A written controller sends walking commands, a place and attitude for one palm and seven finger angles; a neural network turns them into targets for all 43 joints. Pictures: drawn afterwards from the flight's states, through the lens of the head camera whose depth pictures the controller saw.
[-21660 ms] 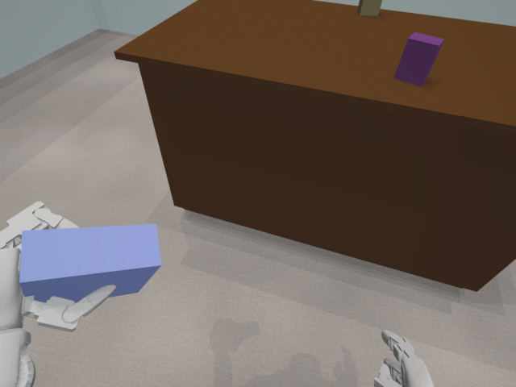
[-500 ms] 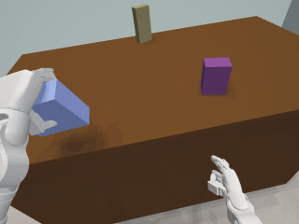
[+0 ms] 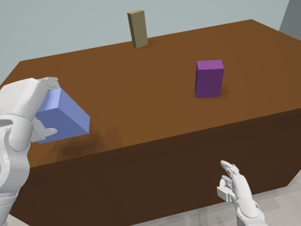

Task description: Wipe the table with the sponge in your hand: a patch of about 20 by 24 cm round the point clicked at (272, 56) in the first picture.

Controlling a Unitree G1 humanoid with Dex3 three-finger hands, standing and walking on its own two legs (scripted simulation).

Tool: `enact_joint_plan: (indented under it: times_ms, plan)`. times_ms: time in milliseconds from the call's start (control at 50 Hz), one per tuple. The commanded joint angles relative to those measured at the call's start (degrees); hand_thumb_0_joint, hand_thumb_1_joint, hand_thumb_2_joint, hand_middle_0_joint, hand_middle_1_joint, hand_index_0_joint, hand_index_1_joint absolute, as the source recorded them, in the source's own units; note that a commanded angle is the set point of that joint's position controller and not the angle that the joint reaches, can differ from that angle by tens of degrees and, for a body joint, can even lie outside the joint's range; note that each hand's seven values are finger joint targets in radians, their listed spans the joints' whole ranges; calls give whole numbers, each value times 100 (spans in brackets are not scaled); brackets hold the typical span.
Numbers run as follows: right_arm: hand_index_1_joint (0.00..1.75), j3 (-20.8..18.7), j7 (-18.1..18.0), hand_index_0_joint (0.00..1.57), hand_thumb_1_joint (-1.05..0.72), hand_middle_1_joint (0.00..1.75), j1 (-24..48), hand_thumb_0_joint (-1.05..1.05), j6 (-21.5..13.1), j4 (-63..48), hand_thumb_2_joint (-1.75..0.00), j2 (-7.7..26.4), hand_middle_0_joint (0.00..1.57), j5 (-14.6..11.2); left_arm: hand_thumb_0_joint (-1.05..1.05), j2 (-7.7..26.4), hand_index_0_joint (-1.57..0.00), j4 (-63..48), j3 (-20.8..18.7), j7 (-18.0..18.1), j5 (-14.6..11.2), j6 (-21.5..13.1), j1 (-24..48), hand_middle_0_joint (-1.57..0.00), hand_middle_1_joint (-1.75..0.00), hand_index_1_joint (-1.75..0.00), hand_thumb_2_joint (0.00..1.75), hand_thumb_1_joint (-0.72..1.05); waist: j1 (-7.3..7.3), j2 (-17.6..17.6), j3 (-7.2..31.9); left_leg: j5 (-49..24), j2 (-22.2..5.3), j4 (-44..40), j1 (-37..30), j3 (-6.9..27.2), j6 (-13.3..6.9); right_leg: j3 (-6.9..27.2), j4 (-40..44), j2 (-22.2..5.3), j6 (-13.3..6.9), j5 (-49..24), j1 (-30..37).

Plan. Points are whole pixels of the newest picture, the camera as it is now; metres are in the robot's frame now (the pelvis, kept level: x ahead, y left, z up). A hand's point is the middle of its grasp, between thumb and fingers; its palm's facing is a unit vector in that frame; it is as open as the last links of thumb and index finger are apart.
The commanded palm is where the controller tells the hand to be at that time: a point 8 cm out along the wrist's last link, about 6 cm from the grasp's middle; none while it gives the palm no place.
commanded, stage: move the sponge above the wiping area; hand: left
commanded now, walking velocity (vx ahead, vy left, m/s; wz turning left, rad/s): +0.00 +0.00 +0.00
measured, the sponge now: (55, 123) +0.26 +0.29 +0.19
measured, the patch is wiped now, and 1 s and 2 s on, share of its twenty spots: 0.00 0.00 0.00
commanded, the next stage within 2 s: none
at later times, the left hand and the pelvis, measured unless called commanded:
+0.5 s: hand (42, 110) +0.26 +0.31 +0.23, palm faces +0.22 -0.05 -0.97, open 9.1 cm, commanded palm +0.21 +0.30 +0.30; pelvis +0.01 +0.01 +0.00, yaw +0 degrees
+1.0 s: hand (37, 115) +0.26 +0.33 +0.21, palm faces +0.15 -0.03 -0.99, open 9.1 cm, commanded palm +0.22 +0.31 +0.29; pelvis +0.01 +0.01 +0.00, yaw +1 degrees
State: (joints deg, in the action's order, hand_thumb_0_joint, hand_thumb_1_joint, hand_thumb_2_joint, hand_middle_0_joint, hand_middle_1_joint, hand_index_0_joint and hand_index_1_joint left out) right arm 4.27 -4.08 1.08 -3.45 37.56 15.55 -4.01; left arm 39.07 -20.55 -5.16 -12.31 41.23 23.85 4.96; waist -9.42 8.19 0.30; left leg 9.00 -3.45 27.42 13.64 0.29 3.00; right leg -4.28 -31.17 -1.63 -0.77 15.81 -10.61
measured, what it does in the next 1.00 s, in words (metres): stands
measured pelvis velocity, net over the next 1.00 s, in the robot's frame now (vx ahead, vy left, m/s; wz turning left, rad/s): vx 0.01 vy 0.01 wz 0.01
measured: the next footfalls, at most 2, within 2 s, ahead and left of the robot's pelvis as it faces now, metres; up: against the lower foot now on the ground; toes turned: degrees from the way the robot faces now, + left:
none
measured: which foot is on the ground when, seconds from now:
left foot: down 0.00-1.00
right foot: down 0.00-1.00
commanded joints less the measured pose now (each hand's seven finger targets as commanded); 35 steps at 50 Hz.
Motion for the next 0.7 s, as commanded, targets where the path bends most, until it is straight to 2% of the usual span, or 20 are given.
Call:
enact_joint_plan:
  times_ms: [0, 20, 60, 140, 160, 180, 220, 240, 300, 320, 340, 380, 420, 460, 520, 540, 580, 620, 640, 680]
  plan:
    - [30, -125, -38, 20, -90, 30, 1478, 0, -371, -1114, -90, 315, 20, 45, 0, 1652, -120, -864, -1111, 285, 157, -106, 1682, -120, -160, -160, 130, 10, -36, -430, 1098, -356, 402, -302, -598, -200, -307, 223, 878, -6, -15, -284, -78]
    - [30, -86, -23, 20, -90, 30, 1695, 0, -432, -1163, -90, 273, 20, -10, 0, 1751, -120, -913, -1215, 284, 185, -96, 1770, -120, -160, -160, 130, 10, -37, -344, 1043, -275, 400, -294, -579, -164, -276, 300, 886, 62, -60, -150, -115]
    - [30, -115, -26, 20, -90, 30, 1473, 0, -408, -1100, -90, 288, 20, 37, 0, 1551, -120, -807, -1060, 311, 157, -118, 1666, -120, -160, -160, 130, 10, -27, -460, 1100, -346, 398, -332, -591, -185, -292, 190, 867, 17, -22, -227, -77]
    - [30, -112, -24, 20, -90, 30, 1498, 0, -404, -1119, -90, 324, 20, 47, 0, 1497, -120, -742, -971, 296, 166, -110, 1730, -120, -160, -160, 130, 10, -26, -339, 1093, -295, 388, -337, -572, -195, -288, 214, 884, 29, -61, -217, -98]
    - [30, -121, -22, 20, -90, 30, 1414, 0, -403, -1082, -90, 308, 20, 34, 0, 1497, -120, -602, -1002, 313, 178, -112, 1682, -120, -160, -160, 130, 10, -4, -548, 1047, -284, 384, -363, -570, -180, -284, 167, 886, 29, -24, -194, -104]
    - [30, -122, -43, 20, -90, 30, 1397, 0, -368, -1056, -90, 359, 20, 60, 0, 1515, -120, -474, -971, 300, 205, -107, 1683, -120, -160, -160, 130, 10, -4, -564, 1023, -250, 387, -376, -569, -203, -298, 153, 919, 48, -30, -175, -135]
    - [30, -74, -37, 20, -90, 30, 1641, 0, -439, -1140, -90, 260, 20, -18, 0, 1455, -120, -616, -872, 289, 268, -113, 2050, -120, -160, -160, 130, 10, 29, -320, 1029, -132, 398, -383, -625, -169, -273, 227, 900, 94, -70, -59, -181]
    - [30, -110, -40, 20, -90, 30, 1478, 0, -428, -1107, -90, 321, 20, 56, 0, 1435, -120, -626, -813, 301, 262, -134, 2021, -120, -160, -160, 130, 10, -13, -316, 1194, -223, 401, -385, -610, -164, -288, 187, 859, 47, -78, -178, -85]
    - [30, -109, -29, 20, -90, 30, 1420, 0, -388, -1069, -90, 312, 20, 67, 0, 1559, -120, -659, -937, 314, 333, -119, 1890, -120, -160, -160, 130, 10, -21, -408, 1273, -473, 410, -391, -676, -178, -296, 121, 837, 57, -54, -402, 1]
    - [30, -70, -22, 20, -90, 30, 1629, 0, -439, -1152, -90, 277, 20, 17, 0, 1606, -120, -660, -994, 292, 347, -79, 1924, -120, -160, -160, 130, 10, -31, -296, 1243, -366, 401, -380, -663, -144, -277, 222, 834, 107, -96, -290, -12]
    - [30, -101, -28, 20, -90, 30, 1456, 0, -410, -1089, -90, 341, 20, 91, 0, 1627, -120, -612, -978, 305, 355, -94, 1974, -120, -160, -160, 130, 10, -35, -303, 1320, -460, 401, -373, -631, -172, -293, 182, 822, 63, -97, -420, 43]
    - [30, -118, -13, 20, -90, 30, 1360, 0, -357, -1045, -90, 365, 20, 102, 0, 1673, -120, -480, -1089, 292, 369, -72, 1646, -120, -160, -160, 130, 10, -56, -462, 1348, -631, 399, -360, -650, -186, -304, 128, 812, 70, -82, -632, 98]
    - [30, -71, 3, 20, -90, 30, 1607, 0, -384, -1120, -90, 300, 20, 22, 0, 1759, -120, -572, -1176, 262, 381, -43, 1798, -120, -160, -160, 130, 10, -28, -292, 1274, -542, 385, -360, -641, -146, -275, 191, 807, 118, -105, -497, 43]
    - [30, -94, -17, 20, -90, 30, 1401, 0, -346, -1029, -90, 321, 20, 59, 0, 1542, -120, -361, -928, 242, 378, -54, 1832, -120, -160, -160, 130, 10, 21, -375, 1192, -462, 389, -404, -624, -172, -289, 103, 852, 71, -57, -409, -44]
    - [30, -69, -23, 20, -90, 30, 1635, 0, -390, -1160, -90, 278, 20, 12, 0, 1570, -120, -625, -950, 178, 384, -57, 1798, -120, -160, -160, 130, 10, -7, -247, 1270, -459, 386, -368, -690, -120, -288, 187, 805, 119, -116, -446, 1]
    - [30, -96, -33, 20, -90, 30, 1441, 0, -372, -1095, -90, 352, 20, 86, 0, 1603, -120, -548, -915, 184, 406, -74, 1804, -120, -160, -160, 130, 10, -16, -229, 1396, -547, 407, -390, -648, -120, -301, 130, 778, 76, -116, -550, 77]
    - [30, -99, -23, 20, -90, 30, 1401, 0, -348, -1073, -90, 340, 20, 87, 0, 1452, -120, -587, -760, 148, 452, -95, 1766, -120, -160, -160, 130, 10, 16, -224, 1342, -640, 409, -422, -715, -123, -308, 58, 793, 95, -102, -633, 42]
    - [30, -72, -4, 20, -90, 30, 1652, 0, -420, -1176, -90, 257, 20, 32, 0, 1542, -120, -882, -876, 138, 482, -92, 1743, -120, -160, -160, 130, 10, -36, -129, 1400, -666, 406, -363, -759, -72, -300, 145, 728, 147, -151, -612, 64]
    - [30, -108, -14, 20, -90, 30, 1417, 0, -389, -1088, -90, 330, 20, 116, 0, 1592, -120, -816, -901, 159, 485, -116, 1746, -120, -160, -160, 130, 10, -25, -199, 1502, -730, 409, -389, -737, -100, -315, 83, 738, 103, -135, -695, 116]
    - [30, -132, -5, 20, -90, 30, 1359, 0, -362, -1062, -90, 324, 20, 128, 0, 1509, -120, -789, -872, 172, 489, -123, 1662, -120, -160, -160, 130, 10, -30, -239, 1404, -784, 402, -403, -766, -122, -317, 58, 771, 103, -122, -754, 84]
